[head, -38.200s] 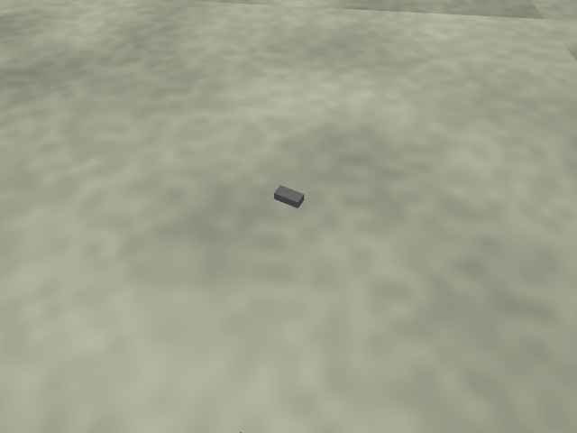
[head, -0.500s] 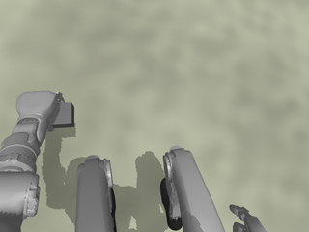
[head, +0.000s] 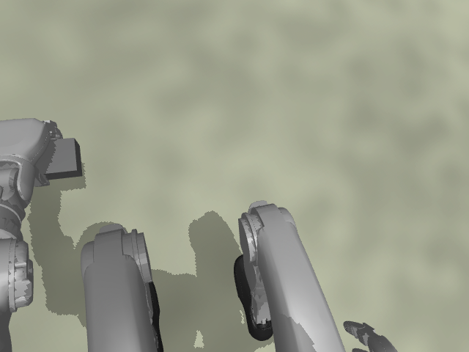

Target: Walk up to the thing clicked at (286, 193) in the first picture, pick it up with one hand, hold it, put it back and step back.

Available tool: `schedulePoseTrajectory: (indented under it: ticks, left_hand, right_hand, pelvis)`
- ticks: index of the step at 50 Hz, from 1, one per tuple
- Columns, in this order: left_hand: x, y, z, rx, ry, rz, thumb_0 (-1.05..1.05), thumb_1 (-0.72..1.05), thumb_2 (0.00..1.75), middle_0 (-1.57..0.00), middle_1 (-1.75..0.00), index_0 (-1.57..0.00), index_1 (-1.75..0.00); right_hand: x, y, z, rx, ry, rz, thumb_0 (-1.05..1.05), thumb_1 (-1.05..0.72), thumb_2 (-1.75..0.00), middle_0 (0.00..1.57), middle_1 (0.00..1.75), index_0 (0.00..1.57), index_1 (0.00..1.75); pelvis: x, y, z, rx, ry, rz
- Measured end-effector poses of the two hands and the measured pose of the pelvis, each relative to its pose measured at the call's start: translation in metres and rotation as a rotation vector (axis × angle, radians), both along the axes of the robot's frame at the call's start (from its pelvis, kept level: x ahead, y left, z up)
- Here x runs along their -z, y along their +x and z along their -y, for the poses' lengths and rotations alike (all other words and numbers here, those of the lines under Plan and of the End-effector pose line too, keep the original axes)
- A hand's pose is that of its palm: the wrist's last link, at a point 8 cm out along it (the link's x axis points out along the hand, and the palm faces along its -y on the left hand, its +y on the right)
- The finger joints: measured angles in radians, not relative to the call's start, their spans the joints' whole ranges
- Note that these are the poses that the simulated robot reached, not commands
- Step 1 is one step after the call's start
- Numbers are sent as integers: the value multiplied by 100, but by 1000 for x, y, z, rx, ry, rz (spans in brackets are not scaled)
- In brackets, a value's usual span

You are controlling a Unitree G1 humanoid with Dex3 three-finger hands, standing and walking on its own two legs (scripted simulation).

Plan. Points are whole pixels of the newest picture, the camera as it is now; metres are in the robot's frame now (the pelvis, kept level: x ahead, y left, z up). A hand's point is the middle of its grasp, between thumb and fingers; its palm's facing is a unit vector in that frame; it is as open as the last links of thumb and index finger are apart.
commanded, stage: crouch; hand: left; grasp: from above
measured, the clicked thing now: (38, 161) +0.46 +0.29 -0.20
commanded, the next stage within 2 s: lower in 0.28 s
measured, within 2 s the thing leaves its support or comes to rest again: rests again in 1.78 s
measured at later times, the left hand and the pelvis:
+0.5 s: hand (42, 164) +0.46 +0.29 -0.22, palm faces -0.47 -0.05 -0.88, open 8.9 cm; pelvis +0.00 +0.00 -0.04, yaw -2 degrees
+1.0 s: hand (54, 168) +0.46 +0.29 -0.28, palm faces -0.45 -0.08 -0.89, open 8.9 cm; pelvis +0.01 +0.00 -0.07, yaw -4 degrees
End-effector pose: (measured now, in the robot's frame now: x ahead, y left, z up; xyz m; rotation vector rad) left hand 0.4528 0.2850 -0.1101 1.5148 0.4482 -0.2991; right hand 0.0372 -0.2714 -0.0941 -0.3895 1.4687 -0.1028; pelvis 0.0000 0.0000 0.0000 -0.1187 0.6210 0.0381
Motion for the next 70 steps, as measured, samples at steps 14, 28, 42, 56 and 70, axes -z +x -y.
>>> schedulePoseTrajectory:
  ticks: [14, 28, 42, 56, 70]
  left_hand:
    - [30, 7, -1, -9, 0, 3, -1, 18, 29, -81, -35, -84, -33]
    - [56, 10, -5, -20, -11, -14, -1, 17, 30, -83, -33, -86, -31]
    - [93, 13, -7, -5, -23, 7, -1, 17, 30, -83, -34, -86, -31]
    - [115, 19, -5, -28, -30, 9, -1, 17, 30, -82, -34, -85, -31]
    - [132, 19, -4, -33, -37, 4, -1, 17, 29, -82, -34, -85, -31]
  right_hand:
    - [29, -1, 1, -35, 13, -3, 0, -91, -90, 20, 30, 20, 30]
    - [43, 8, 4, -71, 4, -15, 0, -92, -90, 20, 30, 20, 30]
    - [48, 4, 2, -98, -24, -43, 0, -91, -90, 20, 30, 20, 30]
    - [50, -1, -3, -142, -9, -58, 0, -90, -90, 20, 30, 20, 30]
    - [45, -10, -1, -205, -20, -74, 0, -90, -90, 20, 30, 20, 30]
  pelvis:
    - [30, -2, 3, 13, -2, 27]
    - [46, 1, 4, 26, -12, 43]
    - [64, 4, 0, 36, -36, 67]
    - [73, 5, 0, 50, -53, 88]
    - [80, 2, -1, 69, -71, 126]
